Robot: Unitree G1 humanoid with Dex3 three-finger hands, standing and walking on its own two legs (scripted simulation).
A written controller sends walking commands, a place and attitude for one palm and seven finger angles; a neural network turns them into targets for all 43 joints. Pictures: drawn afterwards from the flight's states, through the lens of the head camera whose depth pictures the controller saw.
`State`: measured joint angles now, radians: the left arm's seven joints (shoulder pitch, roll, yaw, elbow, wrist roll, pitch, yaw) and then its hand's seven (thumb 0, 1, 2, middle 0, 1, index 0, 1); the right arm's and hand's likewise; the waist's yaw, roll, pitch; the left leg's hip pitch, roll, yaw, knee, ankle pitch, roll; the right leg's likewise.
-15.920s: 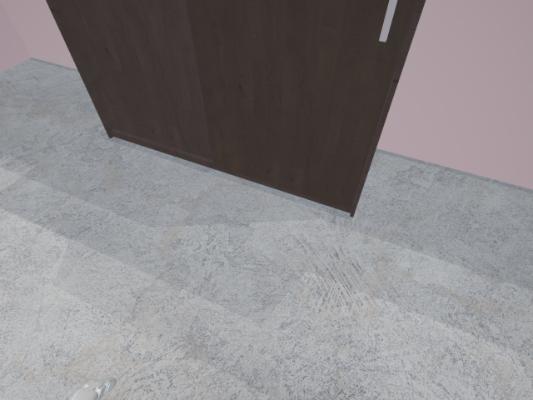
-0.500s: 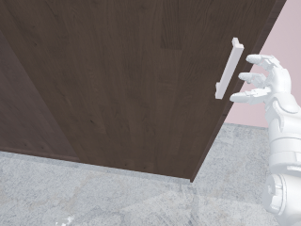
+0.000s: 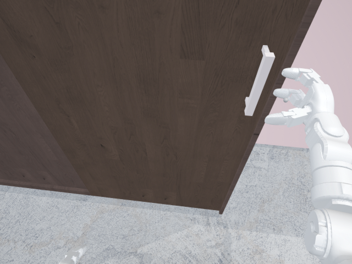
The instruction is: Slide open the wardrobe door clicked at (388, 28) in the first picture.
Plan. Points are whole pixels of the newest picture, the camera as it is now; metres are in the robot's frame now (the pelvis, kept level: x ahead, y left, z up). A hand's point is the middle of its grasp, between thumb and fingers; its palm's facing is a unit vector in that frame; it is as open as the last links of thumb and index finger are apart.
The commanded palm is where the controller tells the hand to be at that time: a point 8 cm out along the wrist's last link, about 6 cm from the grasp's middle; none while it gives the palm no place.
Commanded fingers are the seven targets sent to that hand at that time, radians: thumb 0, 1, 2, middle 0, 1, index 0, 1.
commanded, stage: move the hooked fingers beside the handle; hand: right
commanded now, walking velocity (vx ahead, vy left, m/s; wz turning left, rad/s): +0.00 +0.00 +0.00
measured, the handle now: (256, 82) +0.52 -0.14 +0.17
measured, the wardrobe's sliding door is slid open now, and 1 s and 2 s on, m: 0.00 0.00 0.00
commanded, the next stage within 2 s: feel for the door with the fingertips in 0.18 s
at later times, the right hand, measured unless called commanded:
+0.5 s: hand (278, 99) +0.45 -0.18 +0.17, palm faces +0.05 +1.00 +0.01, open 14.0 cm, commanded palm +0.42 -0.22 +0.17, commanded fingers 0.00 0.50 -0.30 0.30 1.20 0.30 1.20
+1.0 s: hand (270, 94) +0.46 -0.16 +0.18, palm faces +0.07 +1.00 +0.00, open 14.0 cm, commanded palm +0.44 -0.21 +0.17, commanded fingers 0.00 0.50 -0.30 0.30 1.20 0.30 1.20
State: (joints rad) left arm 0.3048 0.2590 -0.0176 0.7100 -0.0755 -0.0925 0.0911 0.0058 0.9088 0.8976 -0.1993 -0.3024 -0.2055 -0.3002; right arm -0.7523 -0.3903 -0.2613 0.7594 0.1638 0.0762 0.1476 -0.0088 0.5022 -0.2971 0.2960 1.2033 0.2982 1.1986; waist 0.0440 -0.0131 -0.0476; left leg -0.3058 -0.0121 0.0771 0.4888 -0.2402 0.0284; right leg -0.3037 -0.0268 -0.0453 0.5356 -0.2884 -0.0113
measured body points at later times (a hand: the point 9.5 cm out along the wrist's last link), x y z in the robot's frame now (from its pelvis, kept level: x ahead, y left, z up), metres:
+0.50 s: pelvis +0.00 +0.00 +0.00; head +0.02 +0.00 +0.45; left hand +0.08 +0.26 -0.11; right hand +0.44 -0.23 +0.17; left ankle +0.01 +0.10 -0.74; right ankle -0.01 -0.11 -0.74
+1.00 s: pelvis -0.01 +0.00 +0.00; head +0.01 +0.00 +0.45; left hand +0.08 +0.26 -0.11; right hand +0.45 -0.22 +0.18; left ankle +0.01 +0.10 -0.74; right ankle -0.01 -0.11 -0.74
